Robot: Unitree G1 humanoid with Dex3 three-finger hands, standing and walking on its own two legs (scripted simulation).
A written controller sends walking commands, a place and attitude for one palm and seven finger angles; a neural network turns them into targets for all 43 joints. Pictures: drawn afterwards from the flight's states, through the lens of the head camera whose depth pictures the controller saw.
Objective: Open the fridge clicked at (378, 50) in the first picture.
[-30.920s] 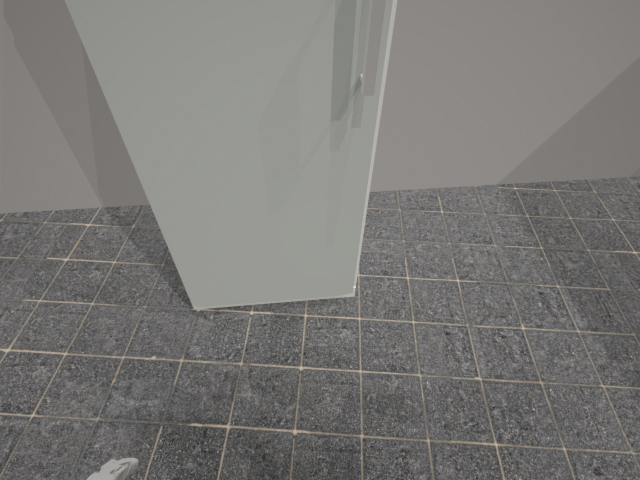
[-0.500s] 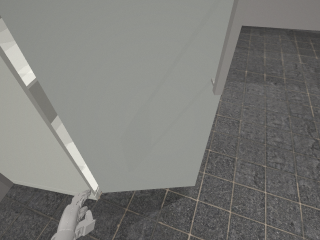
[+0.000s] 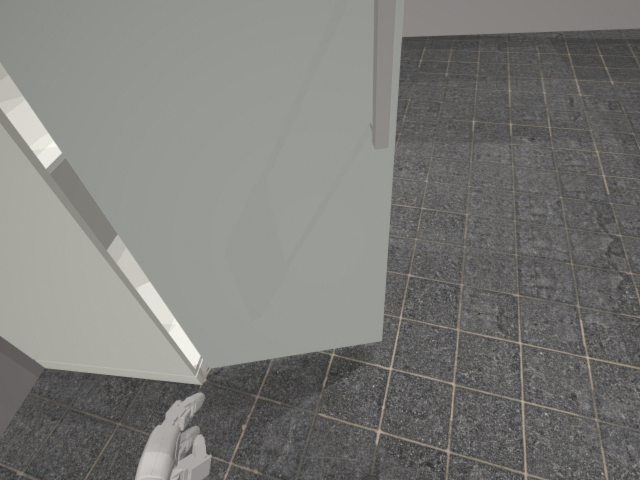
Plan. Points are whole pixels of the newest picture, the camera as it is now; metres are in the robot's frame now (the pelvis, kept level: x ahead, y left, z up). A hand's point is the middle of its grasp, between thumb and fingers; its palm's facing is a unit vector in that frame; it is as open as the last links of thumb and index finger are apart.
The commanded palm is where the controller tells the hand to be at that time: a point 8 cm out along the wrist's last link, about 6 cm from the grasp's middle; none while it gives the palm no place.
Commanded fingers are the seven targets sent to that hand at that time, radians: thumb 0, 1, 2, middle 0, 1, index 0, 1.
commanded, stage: step back with the hand held close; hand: right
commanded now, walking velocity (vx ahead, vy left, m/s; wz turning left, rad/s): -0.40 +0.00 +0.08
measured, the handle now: (379, 51) +0.62 -0.08 +0.25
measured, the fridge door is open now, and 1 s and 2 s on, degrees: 75 75 75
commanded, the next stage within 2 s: stop stepping back and stand still in 0.06 s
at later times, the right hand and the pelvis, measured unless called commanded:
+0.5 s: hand out of the picture +0.09 -0.28 +0.18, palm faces +0.25 +0.88 -0.40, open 7.5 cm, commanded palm +0.04 -0.34 +0.18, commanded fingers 0.00 -0.90 -0.90 0.20 0.30 0.20 0.30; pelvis -0.13 -0.05 +0.02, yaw +5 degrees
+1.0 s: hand out of the picture -0.01 -0.35 +0.19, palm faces +0.41 +0.76 -0.51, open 7.5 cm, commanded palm -0.06 -0.39 +0.18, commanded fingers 0.00 -0.90 -0.90 0.20 0.30 0.20 0.30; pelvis -0.21 -0.09 -0.01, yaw +2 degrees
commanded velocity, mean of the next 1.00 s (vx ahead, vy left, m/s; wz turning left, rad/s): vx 0.15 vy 0.08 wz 0.00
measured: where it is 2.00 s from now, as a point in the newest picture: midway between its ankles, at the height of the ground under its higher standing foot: outside the picture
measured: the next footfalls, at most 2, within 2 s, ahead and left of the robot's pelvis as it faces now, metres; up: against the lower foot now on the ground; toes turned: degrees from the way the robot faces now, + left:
left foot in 0.12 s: -0.12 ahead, +0.13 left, +0.00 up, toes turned +7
right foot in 0.26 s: +0.07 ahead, -0.06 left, +0.00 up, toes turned +6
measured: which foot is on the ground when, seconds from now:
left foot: up 0.00-0.10, down 0.12-0.26, up 0.28-0.54, down 0.56-0.74, up 0.76-0.96, down 0.98-1.00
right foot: down 0.00-0.12, up 0.14-0.24, down 0.26-0.52, up 0.54-0.72, down 0.74-0.96, up 0.98-1.00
